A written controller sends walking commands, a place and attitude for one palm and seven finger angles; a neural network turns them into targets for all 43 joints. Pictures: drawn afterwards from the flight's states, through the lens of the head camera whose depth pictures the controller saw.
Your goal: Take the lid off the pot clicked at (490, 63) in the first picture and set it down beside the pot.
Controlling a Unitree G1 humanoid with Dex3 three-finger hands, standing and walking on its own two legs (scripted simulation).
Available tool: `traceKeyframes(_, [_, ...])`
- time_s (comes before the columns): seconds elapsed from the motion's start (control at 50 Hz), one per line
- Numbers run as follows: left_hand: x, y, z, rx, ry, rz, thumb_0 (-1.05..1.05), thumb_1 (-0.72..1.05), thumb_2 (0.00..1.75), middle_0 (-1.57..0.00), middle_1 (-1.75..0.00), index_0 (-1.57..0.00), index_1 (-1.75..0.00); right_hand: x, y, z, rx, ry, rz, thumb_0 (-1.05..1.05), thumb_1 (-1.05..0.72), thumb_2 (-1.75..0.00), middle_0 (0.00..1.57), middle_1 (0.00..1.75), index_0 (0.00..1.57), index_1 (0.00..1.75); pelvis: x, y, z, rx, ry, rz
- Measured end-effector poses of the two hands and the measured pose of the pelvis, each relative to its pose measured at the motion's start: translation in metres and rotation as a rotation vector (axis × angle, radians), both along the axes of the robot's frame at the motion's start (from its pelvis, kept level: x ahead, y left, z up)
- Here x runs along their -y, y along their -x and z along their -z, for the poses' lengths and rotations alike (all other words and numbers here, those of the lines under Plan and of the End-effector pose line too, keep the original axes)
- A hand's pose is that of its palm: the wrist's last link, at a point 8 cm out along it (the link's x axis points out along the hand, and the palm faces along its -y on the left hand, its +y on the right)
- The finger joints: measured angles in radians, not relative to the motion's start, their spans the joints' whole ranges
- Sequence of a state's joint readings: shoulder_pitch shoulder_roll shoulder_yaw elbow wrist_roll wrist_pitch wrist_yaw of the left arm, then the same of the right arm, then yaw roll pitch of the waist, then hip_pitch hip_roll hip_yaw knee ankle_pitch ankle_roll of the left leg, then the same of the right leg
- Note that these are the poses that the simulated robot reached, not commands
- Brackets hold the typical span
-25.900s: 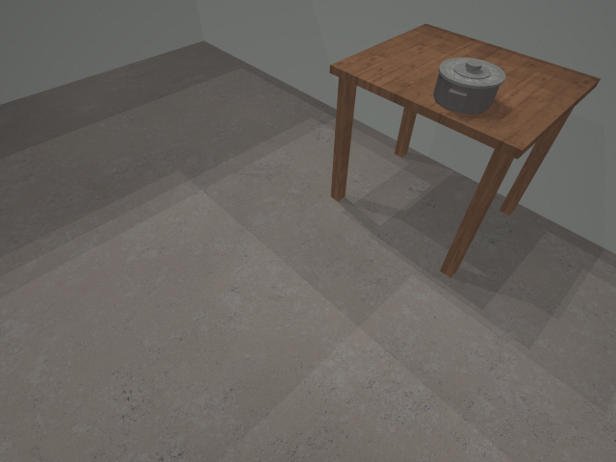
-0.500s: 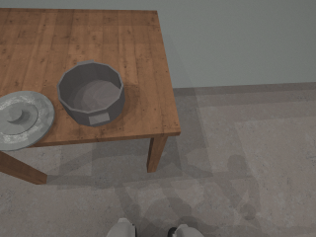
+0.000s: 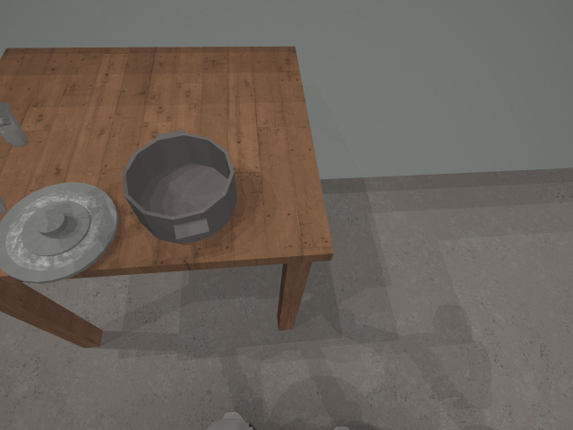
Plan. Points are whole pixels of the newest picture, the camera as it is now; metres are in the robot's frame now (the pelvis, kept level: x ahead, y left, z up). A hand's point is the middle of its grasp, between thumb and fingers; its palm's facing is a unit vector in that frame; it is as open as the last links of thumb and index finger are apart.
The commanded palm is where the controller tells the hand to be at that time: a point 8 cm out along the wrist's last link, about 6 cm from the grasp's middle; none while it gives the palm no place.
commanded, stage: draw the hand back to the body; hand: left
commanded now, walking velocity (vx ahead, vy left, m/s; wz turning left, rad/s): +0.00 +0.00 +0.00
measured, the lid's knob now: (51, 222) +0.45 +0.38 -0.06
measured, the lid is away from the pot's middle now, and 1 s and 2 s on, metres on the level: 0.22 0.22 0.22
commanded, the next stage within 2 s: step back with the hand held close in 1.96 s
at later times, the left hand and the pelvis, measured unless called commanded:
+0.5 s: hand (18, 155) +0.41 +0.30 +0.15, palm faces +0.42 -0.85 -0.32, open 10.5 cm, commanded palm +0.34 +0.33 +0.18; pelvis +0.01 -0.03 +0.02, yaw +0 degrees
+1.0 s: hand (11, 215) +0.33 +0.27 +0.16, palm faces +0.51 -0.81 -0.29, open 8.3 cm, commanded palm +0.27 +0.29 +0.18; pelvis +0.02 -0.05 +0.03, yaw +0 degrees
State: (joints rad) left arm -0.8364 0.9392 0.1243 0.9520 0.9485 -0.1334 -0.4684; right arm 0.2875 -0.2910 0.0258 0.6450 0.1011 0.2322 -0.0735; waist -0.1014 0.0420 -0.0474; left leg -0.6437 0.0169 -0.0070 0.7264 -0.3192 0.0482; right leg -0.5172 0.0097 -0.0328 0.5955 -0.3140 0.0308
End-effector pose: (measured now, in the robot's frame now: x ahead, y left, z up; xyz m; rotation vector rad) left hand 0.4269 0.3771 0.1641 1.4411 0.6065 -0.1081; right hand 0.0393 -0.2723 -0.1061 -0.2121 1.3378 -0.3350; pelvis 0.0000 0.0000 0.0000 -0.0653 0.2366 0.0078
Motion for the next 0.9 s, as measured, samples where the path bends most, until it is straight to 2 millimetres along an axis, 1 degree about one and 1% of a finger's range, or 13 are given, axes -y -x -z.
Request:
traceKeyframes(0.2, [0.007,0.037,0.002,0.002,0.015,0.017,0.0,0.26,0.08,-0.25,-1.07,-0.25,-1.07,0.001,-0.038,-0.004,0.103,-0.009,-0.069,0.01,-0.91,-0.9,0.2,0.3,0.21,0.3,0.004,0.007,-0.004,0.053,-0.009,-0.019])
traceKeyframes(0.26, [0.011,0.045,0.0,0.29,0.398,-0.089,0.0,0.26,0.08,-0.25,-1.07,-0.26,-1.07,-0.003,-0.047,-0.01,0.159,-0.013,-0.115,0.01,-0.91,-0.9,0.2,0.3,0.2,0.3,0.006,0.01,-0.009,0.096,-0.017,-0.023])
traceKeyframes(0.32, [0.019,0.052,0.001,0.534,0.674,-0.202,0.0,0.26,0.08,-0.25,-1.07,-0.26,-1.07,-0.008,-0.054,-0.017,0.201,-0.02,-0.165,0.01,-0.91,-0.9,0.2,0.3,0.2,0.3,0.011,0.008,-0.014,0.119,-0.028,-0.017])
traceKeyframes(0.38, [0.028,0.056,0.001,0.697,0.834,-0.291,0.0,0.26,0.08,-0.25,-1.06,-0.25,-1.06,-0.008,-0.062,-0.024,0.254,-0.019,-0.186,0.01,-0.91,-0.9,0.2,0.3,0.21,0.3,0.016,0.003,-0.017,0.138,-0.033,-0.012])
traceKeyframes(0.44, [0.038,0.058,-0.003,0.796,0.928,-0.344,0.0,0.28,0.1,-0.25,-1.04,-0.25,-1.04,-0.004,-0.07,-0.031,0.304,-0.016,-0.195,0.01,-0.91,-0.9,0.2,0.3,0.21,0.3,0.021,-0.003,-0.02,0.159,-0.037,-0.006])
traceKeyframes(0.54, [0.047,0.066,-0.008,0.869,0.971,-0.411,0.0,0.33,0.17,-0.24,-0.98,-0.24,-0.98,0.012,-0.081,-0.035,0.362,-0.011,-0.181,0.01,-0.91,-0.9,0.2,0.3,0.21,0.3,0.029,-0.013,-0.023,0.185,-0.045,0.008])
traceKeyframes(0.64, [0.052,0.084,-0.014,0.905,0.964,-0.436,0.01,0.4,0.26,-0.24,-0.9,-0.24,-0.9,0.028,-0.089,-0.033,0.373,-0.012,-0.175,0.01,-0.91,-0.9,0.2,0.3,0.21,0.3,0.036,-0.021,-0.025,0.204,-0.053,0.013])
traceKeyframes(0.72, [0.055,0.099,-0.014,0.92,0.958,-0.454,0.01,0.46,0.34,-0.23,-0.82,-0.23,-0.82,0.037,-0.097,-0.032,0.372,-0.013,-0.184,0.01,-0.91,-0.9,0.2,0.3,0.21,0.3,0.043,-0.024,-0.026,0.214,-0.057,0.01])
traceKeyframes(0.8, [0.06,0.115,-0.011,0.927,0.95,-0.461,0.01,0.52,0.42,-0.23,-0.75,-0.23,-0.75,0.041,-0.108,-0.033,0.393,-0.014,-0.2,0.01,-0.91,-0.9,0.2,0.3,0.2,0.3,0.048,-0.024,-0.026,0.225,-0.06,0.008])
traceKeyframes(0.9, [0.066,0.132,-0.006,0.933,0.948,-0.467,0.01,0.6,0.52,-0.22,-0.65,-0.22,-0.65,0.037,-0.124,-0.037,0.437,-0.021,-0.226,0.01,-0.91,-0.9,0.2,0.3,0.2,0.3,0.051,-0.021,-0.027,0.237,-0.063,0.004])
